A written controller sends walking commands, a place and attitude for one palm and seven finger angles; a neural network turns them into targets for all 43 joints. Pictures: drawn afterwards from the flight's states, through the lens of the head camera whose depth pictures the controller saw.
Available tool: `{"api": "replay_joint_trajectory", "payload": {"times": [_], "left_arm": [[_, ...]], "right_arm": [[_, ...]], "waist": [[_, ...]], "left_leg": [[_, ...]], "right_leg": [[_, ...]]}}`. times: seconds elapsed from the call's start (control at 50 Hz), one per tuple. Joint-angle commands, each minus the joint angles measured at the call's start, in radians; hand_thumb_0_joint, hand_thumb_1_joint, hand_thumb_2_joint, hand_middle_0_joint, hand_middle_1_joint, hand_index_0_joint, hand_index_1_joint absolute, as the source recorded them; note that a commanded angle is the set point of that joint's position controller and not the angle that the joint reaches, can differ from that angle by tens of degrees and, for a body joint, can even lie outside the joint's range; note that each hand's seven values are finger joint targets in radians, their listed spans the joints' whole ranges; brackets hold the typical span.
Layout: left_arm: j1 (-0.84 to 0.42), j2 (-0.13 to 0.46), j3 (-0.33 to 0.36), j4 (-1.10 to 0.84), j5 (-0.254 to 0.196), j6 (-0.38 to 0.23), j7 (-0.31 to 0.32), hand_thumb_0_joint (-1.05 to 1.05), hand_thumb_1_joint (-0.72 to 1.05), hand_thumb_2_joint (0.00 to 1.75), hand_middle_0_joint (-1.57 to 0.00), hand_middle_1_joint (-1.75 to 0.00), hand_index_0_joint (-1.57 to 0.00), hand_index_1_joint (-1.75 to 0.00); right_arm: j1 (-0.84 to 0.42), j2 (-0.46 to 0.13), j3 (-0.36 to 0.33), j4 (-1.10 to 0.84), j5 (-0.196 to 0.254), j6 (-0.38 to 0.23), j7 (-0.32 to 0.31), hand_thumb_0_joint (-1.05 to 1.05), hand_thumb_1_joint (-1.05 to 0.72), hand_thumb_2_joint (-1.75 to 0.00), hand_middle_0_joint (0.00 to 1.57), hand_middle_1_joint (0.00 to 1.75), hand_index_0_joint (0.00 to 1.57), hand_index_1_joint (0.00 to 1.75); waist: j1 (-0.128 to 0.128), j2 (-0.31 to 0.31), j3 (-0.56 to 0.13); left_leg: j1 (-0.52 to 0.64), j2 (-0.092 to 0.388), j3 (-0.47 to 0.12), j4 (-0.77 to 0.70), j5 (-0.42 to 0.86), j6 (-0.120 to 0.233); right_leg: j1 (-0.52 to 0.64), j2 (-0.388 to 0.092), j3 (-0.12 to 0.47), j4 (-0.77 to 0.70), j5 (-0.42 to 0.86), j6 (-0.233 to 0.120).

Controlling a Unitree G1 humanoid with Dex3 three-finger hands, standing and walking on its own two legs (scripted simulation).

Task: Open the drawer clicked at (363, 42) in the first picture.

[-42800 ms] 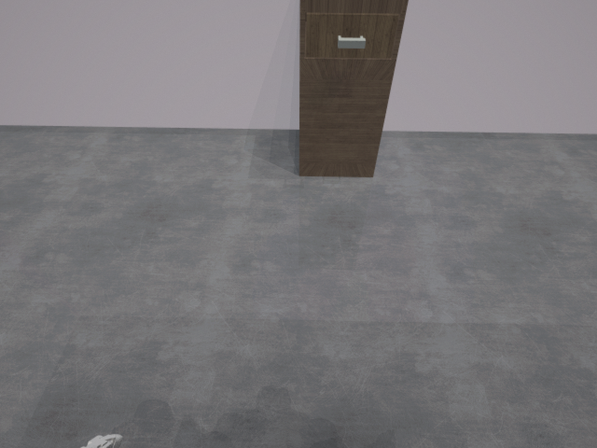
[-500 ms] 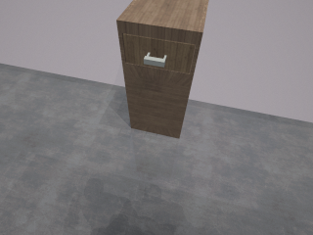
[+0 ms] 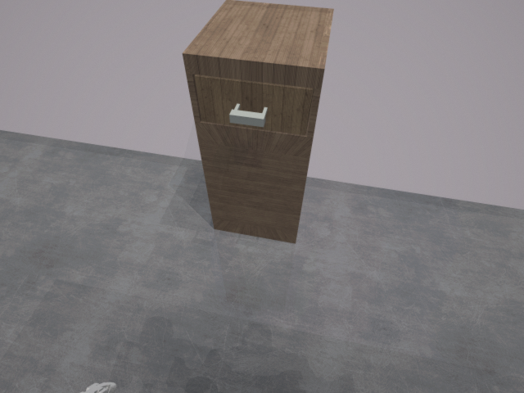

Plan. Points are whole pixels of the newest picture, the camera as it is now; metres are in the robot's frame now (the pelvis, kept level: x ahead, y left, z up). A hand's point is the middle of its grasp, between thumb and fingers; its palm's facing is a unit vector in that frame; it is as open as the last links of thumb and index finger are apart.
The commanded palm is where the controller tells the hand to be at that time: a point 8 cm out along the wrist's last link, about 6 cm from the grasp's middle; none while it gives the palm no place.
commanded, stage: look to check the result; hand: left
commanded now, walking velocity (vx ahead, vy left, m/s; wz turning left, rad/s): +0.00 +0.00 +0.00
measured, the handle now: (249, 113) +0.86 +0.07 -0.08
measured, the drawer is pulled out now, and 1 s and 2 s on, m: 0.00 0.00 0.00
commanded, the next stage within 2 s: turn to face it in 0.52 s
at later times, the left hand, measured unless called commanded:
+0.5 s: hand out of the picture +0.09 +0.24 -0.16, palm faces -0.03 -0.94 -0.35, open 7.4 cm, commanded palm none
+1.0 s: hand out of the picture +0.11 +0.21 -0.17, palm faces -0.08 -0.94 -0.32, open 7.4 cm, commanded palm none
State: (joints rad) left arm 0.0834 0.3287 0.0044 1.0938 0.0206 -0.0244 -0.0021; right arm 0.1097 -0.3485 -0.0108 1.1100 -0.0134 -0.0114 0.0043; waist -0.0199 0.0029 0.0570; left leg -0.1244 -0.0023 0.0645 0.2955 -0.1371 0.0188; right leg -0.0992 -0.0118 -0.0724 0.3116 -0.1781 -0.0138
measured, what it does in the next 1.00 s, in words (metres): stands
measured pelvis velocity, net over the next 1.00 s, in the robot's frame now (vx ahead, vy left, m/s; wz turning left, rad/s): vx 0.03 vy -0.02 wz -0.07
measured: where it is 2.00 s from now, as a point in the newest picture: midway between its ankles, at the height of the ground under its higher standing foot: outside the picture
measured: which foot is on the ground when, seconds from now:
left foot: down 0.00-1.00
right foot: down 0.00-1.00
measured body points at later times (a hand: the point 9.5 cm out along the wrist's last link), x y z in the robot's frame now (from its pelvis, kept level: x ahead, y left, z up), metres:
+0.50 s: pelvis +0.02 -0.01 +0.00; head +0.05 -0.02 +0.45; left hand +0.09 +0.29 -0.13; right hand +0.10 -0.30 -0.14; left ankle +0.02 +0.10 -0.75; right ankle +0.00 -0.11 -0.75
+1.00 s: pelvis +0.03 -0.02 +0.00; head +0.05 -0.03 +0.44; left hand +0.12 +0.26 -0.14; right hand +0.08 -0.31 -0.15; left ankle +0.02 +0.10 -0.75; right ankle +0.00 -0.11 -0.75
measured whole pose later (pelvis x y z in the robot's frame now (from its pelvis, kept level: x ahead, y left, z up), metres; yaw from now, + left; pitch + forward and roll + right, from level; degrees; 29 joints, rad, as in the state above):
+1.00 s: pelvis +0.03 -0.02 +0.00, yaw -4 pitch -1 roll +0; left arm 0.14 0.30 0.02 1.07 0.02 0.01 0.02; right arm 0.13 -0.29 -0.02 1.07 -0.01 0.01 -0.02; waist -0.01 0.01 0.07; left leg -0.12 0.06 0.12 0.39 -0.24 -0.02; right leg -0.12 0.04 -0.02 0.38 -0.24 -0.05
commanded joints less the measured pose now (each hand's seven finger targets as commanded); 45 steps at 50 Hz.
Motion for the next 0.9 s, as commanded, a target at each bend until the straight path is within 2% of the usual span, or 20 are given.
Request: {"api": "replay_joint_trajectory", "payload": {"times": [0.0,0.22,0.48,0.52,0.72,0.74,0.78,0.84,0.88], "left_arm": [[-0.012,0.216,0.043,-0.043,-0.007,-0.017,0.014,0.00,0.90,0.90,-0.20,-0.30,-0.20,-0.30],[0.004,0.212,0.043,-0.028,-0.011,-0.017,0.018,0.00,0.90,0.90,-0.20,-0.30,-0.20,-0.30],[0.010,0.216,0.044,-0.029,-0.009,-0.019,0.022,0.00,0.90,0.90,-0.20,-0.30,-0.20,-0.30],[0.003,0.212,0.042,-0.029,-0.010,-0.018,0.022,0.00,0.90,0.90,-0.20,-0.30,-0.20,-0.30],[-0.003,0.221,0.053,-0.046,-0.009,-0.015,0.022,0.00,0.90,0.90,-0.20,-0.30,-0.20,-0.30],[-0.002,0.217,0.054,-0.049,-0.009,-0.013,0.021,0.00,0.90,0.90,-0.20,-0.30,-0.20,-0.30],[0.014,0.205,0.057,-0.054,-0.008,-0.008,0.022,0.00,0.90,0.90,-0.20,-0.30,-0.20,-0.30],[0.033,0.159,0.049,-0.056,-0.010,0.008,0.023,0.00,0.90,0.90,-0.20,-0.30,-0.20,-0.30],[0.055,0.144,0.049,-0.062,-0.008,0.015,0.024,0.00,0.90,0.90,-0.20,-0.30,-0.20,-0.30]], "right_arm": [[-0.032,-0.187,-0.031,-0.058,-0.001,-0.016,-0.013,0.00,-0.90,-0.90,0.20,0.30,0.20,0.30],[-0.024,-0.183,-0.029,-0.054,0.002,-0.013,-0.019,0.00,-0.90,-0.90,0.20,0.30,0.20,0.30],[-0.029,-0.182,-0.031,-0.057,0.004,-0.009,-0.019,0.00,-0.90,-0.90,0.20,0.30,0.20,0.30],[-0.028,-0.180,-0.030,-0.054,0.001,-0.009,-0.020,0.00,-0.90,-0.90,0.20,0.30,0.20,0.30],[-0.020,-0.187,-0.035,-0.064,0.000,-0.011,-0.026,0.00,-0.90,-0.90,0.20,0.30,0.20,0.30],[-0.017,-0.184,-0.037,-0.064,0.000,-0.010,-0.027,0.00,-0.90,-0.90,0.20,0.30,0.20,0.30],[-0.007,-0.164,-0.036,-0.071,0.001,-0.006,-0.028,0.00,-0.90,-0.90,0.20,0.30,0.20,0.30],[0.022,-0.114,-0.027,-0.073,-0.001,0.006,-0.030,0.00,-0.90,-0.90,0.20,0.30,0.20,0.30],[0.035,-0.094,-0.028,-0.080,0.000,0.010,-0.031,0.00,-0.90,-0.90,0.20,0.30,0.20,0.30]], "waist": [[0.010,0.006,-0.080],[0.009,0.014,-0.098],[0.009,-0.019,-0.091],[0.007,0.004,-0.095],[0.006,-0.016,-0.102],[0.005,-0.001,-0.103],[0.007,-0.014,-0.119],[0.004,0.001,-0.097],[0.007,-0.015,-0.101]], "left_leg": [[0.037,0.136,-0.139,-0.048,0.109,0.005],[0.070,0.139,-0.130,-0.036,0.167,0.004],[0.083,0.137,-0.125,-0.032,0.177,0.003],[0.080,0.138,-0.125,-0.034,0.179,0.002],[0.101,0.150,-0.099,-0.001,0.235,-0.001],[0.098,0.151,-0.091,0.007,0.227,-0.003],[0.105,0.152,-0.076,0.032,0.233,-0.006],[0.078,0.156,-0.054,0.051,0.200,-0.017],[0.076,0.155,-0.040,0.073,0.186,-0.019]], "right_leg": [[0.000,-0.130,0.128,-0.071,0.091,-0.024],[0.027,-0.132,0.125,-0.071,0.178,-0.027],[0.024,-0.130,0.123,-0.076,0.208,-0.026],[0.035,-0.131,0.122,-0.073,0.208,-0.026],[0.036,-0.127,0.136,-0.047,0.317,-0.035],[0.034,-0.127,0.142,-0.039,0.320,-0.036],[0.027,-0.124,0.156,-0.019,0.350,-0.037],[0.009,-0.121,0.164,0.006,0.344,-0.032],[-0.008,-0.117,0.178,0.022,0.350,-0.031]]}}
